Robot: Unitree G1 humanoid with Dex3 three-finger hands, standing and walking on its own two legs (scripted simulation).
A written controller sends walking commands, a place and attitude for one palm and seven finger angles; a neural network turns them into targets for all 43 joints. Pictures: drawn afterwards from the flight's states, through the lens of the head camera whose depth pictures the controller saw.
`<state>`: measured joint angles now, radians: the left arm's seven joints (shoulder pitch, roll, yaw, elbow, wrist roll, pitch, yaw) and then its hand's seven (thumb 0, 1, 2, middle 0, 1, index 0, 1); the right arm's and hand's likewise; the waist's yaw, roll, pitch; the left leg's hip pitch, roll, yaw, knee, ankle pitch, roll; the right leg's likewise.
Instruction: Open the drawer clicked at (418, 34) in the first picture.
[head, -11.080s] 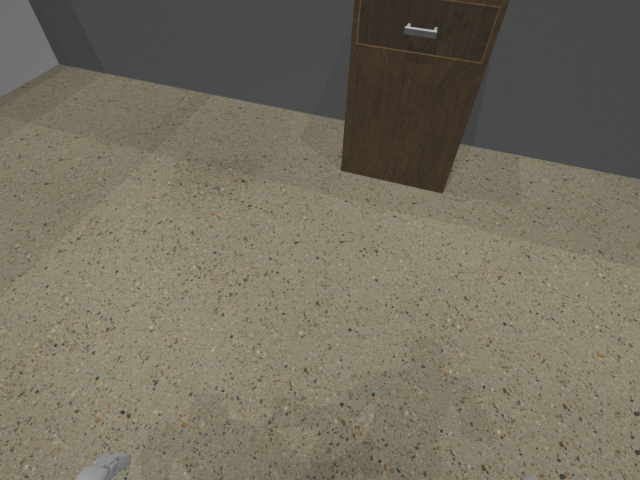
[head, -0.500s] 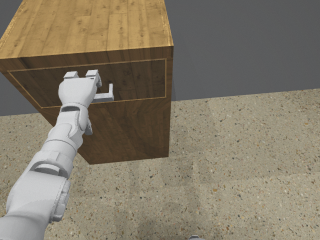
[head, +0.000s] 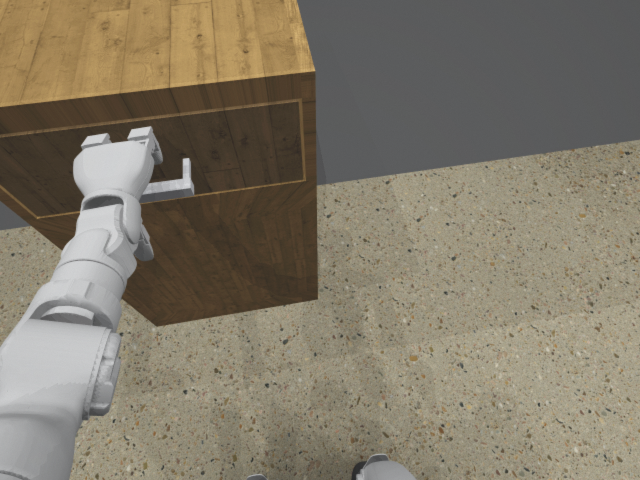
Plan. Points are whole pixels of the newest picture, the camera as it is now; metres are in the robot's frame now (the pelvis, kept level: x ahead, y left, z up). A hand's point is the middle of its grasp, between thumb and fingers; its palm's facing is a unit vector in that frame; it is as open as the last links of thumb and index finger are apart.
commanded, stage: move the hooked fingers above the handle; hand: left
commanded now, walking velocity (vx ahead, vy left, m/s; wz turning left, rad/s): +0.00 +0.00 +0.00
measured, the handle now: (155, 180) +0.55 +0.22 -0.02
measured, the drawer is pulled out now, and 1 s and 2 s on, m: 0.00 0.00 0.00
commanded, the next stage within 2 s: none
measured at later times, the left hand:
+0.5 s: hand (150, 202) +0.48 +0.20 +0.03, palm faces -0.11 -0.03 -0.99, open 13.8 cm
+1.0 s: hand (163, 190) +0.49 +0.18 +0.03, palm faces -0.05 -0.08 -1.00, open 13.8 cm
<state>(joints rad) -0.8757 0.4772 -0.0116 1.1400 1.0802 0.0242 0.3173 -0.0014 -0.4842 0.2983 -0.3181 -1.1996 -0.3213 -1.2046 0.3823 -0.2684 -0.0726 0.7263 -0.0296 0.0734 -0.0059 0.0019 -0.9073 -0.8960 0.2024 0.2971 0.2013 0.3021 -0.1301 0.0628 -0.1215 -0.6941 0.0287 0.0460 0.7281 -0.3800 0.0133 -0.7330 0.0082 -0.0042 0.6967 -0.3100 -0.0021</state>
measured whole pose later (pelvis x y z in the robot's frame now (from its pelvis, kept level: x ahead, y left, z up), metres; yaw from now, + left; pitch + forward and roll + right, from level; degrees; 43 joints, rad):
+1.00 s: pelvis +0.00 +0.00 +0.00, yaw +1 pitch +19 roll -1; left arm -0.86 0.43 -0.06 1.04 1.09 -0.12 0.30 0.00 -0.49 0.30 -0.32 -1.20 -0.33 -1.20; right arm 0.37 -0.26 -0.07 0.74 -0.04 0.06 -0.03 0.00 -0.91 -0.90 0.20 0.30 0.20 0.30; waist -0.13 0.05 -0.13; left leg -0.68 0.02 0.02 0.74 -0.39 0.01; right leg -0.71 0.00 -0.03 0.70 -0.32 -0.01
